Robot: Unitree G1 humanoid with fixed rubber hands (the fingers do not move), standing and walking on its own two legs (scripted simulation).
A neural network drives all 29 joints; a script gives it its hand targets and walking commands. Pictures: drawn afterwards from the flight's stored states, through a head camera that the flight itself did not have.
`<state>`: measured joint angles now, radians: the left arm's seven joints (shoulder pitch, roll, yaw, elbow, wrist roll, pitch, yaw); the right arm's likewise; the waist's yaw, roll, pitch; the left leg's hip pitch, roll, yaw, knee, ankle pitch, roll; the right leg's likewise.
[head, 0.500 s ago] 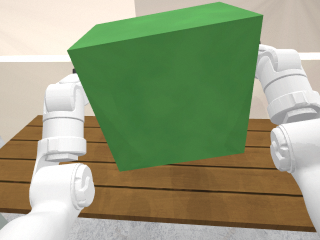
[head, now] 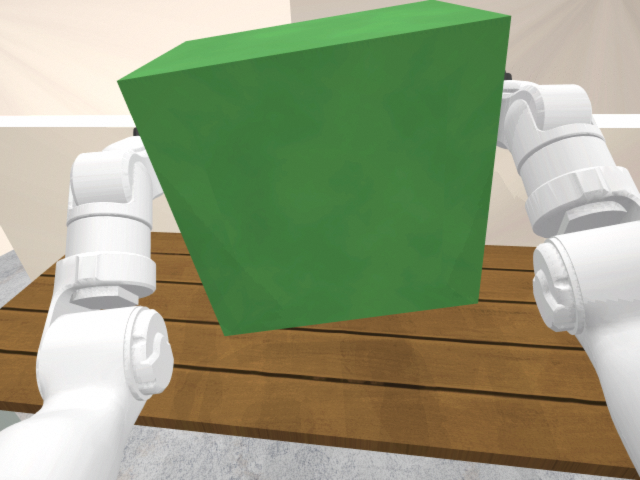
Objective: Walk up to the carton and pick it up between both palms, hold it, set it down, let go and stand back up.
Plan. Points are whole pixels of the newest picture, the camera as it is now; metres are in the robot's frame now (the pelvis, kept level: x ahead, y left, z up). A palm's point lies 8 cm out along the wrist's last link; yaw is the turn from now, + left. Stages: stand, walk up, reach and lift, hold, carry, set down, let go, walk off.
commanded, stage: hold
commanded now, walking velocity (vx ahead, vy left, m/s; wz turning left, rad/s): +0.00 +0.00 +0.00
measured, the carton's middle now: (327, 168) +0.35 -0.02 +0.30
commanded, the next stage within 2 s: none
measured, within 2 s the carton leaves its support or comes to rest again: neither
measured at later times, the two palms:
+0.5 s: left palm (160, 163) +0.37 +0.18 +0.31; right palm (489, 114) +0.37 -0.20 +0.35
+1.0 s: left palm (161, 162) +0.38 +0.18 +0.31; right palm (489, 107) +0.37 -0.20 +0.35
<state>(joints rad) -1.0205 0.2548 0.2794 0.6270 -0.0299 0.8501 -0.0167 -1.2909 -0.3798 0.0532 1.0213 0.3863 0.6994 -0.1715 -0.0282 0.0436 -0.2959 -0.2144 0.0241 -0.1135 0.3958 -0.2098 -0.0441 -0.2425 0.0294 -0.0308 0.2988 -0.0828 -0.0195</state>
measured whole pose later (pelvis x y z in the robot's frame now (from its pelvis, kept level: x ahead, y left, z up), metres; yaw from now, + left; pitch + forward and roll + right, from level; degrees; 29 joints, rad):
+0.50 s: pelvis +0.01 +0.00 +0.00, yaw +0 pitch +1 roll -1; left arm -0.97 0.23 0.28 0.57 -0.02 0.86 -0.01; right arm -1.26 -0.39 0.08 1.00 0.42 0.70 -0.17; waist -0.03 0.05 -0.29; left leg -0.20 0.02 -0.11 0.39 -0.22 -0.04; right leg -0.23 0.03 -0.02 0.29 -0.09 -0.01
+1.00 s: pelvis +0.01 +0.01 +0.00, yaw +0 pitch +2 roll -1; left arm -0.97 0.22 0.26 0.53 -0.02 0.88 0.00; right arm -1.28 -0.40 0.05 1.00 0.43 0.72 -0.17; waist -0.04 0.04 -0.29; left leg -0.21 0.02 -0.11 0.40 -0.23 -0.03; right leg -0.23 0.03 0.00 0.28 -0.09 -0.01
